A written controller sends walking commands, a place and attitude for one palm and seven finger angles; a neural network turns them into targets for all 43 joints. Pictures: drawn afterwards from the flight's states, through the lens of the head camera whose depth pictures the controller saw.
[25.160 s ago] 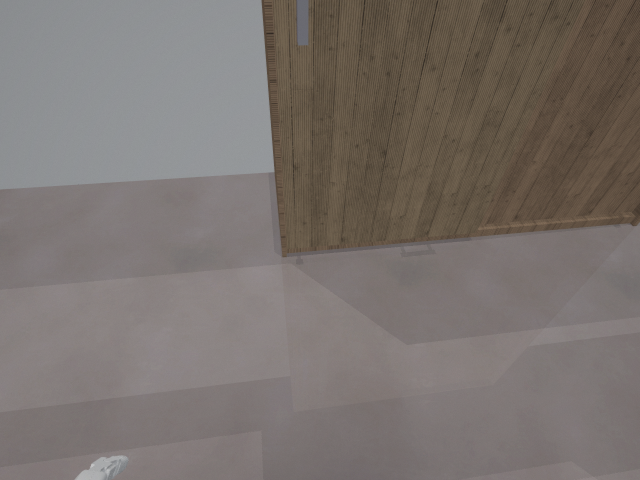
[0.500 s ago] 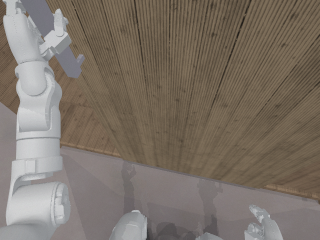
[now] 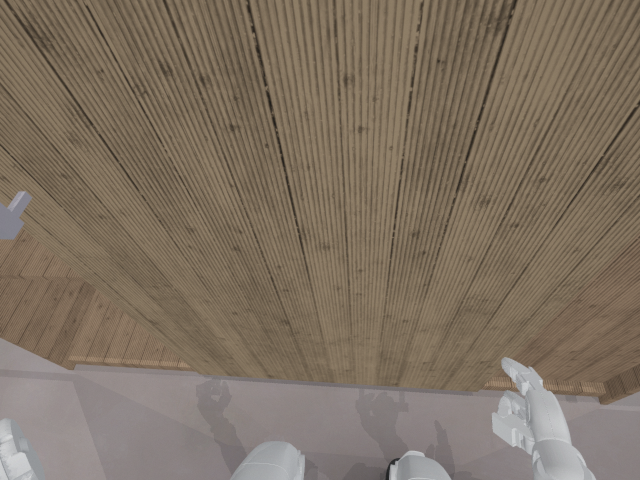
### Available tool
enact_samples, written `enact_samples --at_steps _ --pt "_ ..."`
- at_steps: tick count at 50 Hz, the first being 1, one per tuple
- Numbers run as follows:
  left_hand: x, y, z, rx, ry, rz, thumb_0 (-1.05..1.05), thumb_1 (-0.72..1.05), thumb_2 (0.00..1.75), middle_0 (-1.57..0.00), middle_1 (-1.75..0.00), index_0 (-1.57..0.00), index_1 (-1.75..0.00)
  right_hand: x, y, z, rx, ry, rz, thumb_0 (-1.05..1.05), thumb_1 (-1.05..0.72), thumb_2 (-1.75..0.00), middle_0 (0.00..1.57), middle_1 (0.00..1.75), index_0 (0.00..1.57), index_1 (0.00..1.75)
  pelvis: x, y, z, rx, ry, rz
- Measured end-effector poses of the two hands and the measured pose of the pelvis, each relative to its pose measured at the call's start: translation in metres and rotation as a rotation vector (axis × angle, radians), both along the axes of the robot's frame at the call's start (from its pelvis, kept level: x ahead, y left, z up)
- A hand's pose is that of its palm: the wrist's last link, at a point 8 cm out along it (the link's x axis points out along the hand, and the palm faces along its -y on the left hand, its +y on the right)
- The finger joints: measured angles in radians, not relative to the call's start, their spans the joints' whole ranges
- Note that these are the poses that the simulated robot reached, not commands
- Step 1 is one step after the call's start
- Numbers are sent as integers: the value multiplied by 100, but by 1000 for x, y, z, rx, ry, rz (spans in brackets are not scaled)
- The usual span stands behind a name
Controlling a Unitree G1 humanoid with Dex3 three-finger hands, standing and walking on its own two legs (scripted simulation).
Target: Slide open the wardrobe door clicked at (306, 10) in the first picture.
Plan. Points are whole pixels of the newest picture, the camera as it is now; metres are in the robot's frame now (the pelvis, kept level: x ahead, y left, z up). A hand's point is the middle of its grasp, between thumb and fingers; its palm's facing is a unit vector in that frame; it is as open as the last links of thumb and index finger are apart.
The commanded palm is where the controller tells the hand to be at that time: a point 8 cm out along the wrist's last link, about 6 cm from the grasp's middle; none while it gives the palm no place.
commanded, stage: stop walking and hold the door there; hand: left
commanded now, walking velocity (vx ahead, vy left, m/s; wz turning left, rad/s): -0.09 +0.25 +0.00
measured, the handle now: out of the picture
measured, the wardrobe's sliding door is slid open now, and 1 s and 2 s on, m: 0.45 0.45 0.45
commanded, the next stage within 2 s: none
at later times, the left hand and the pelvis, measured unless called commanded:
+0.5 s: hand out of the picture +0.34 +0.39 +0.23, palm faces +0.60 -0.78 -0.16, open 6.9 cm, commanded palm +0.30 +0.42 +0.20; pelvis -0.07 +0.03 +0.01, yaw -6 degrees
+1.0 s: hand out of the picture +0.34 +0.38 +0.24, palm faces +0.54 -0.83 -0.14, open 7.0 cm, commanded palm +0.29 +0.42 +0.20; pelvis -0.12 +0.05 +0.01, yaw -8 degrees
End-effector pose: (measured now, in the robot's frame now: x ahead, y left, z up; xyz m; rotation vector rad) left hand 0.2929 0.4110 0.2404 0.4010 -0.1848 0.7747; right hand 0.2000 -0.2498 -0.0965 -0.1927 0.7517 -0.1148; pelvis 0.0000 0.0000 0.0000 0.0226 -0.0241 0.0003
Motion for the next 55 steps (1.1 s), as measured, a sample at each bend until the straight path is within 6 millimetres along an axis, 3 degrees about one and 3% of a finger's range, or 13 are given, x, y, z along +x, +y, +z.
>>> enact_samples --at_steps 6,12,18,23,30,39,47,55 --pt "0 4 1 -8 -2 -27 -23 52 76 -46 -140 -28 -134 -58 -36 10 -94 113 -75 1 -91 -90 20 30 20 30 -11 0 10 24 5 8" --pt "2 10 -4 -48 -72 -110 -20 52 77 -46 -140 -29 -132 -119 -44 26 -183 140 -154 1 -91 -90 20 30 20 30 -29 15 5 -7 5 -9" --pt "3 11 -6 -97 -95 -170 -17 56 75 -46 -140 -26 -131 -176 -17 33 -162 159 -236 1 -91 -90 19 30 20 30 -48 30 12 -41 -2 -62" --pt "1 9 -3 -123 -62 -174 -15 59 73 -46 -140 -25 -133 -210 13 22 -90 194 -237 1 -91 -90 20 30 20 30 -61 32 14 -52 20 -93" --pt "0 7 -1 -124 -31 -171 -14 62 71 -45 -140 -21 -133 -245 23 6 -63 223 -265 1 -91 -90 20 30 20 30 -90 39 9 -59 20 -113" --pt "-2 8 0 -183 -20 -228 -10 64 72 -45 -140 -21 -130 -283 18 21 -142 221 -313 1 -91 -90 20 30 20 30 -113 54 12 -47 12 -136" --pt "-4 5 1 -194 5 -220 -9 66 73 -40 -136 -17 -127 -303 14 17 -137 247 -309 0 -91 -90 20 30 20 30 -124 51 12 -51 27 -143" --pt "-3 8 2 -205 5 -237 -8 63 76 -42 -137 -20 -129 -311 9 14 -145 275 -334 1 -91 -90 20 30 20 30 -119 52 11 -53 24 -146"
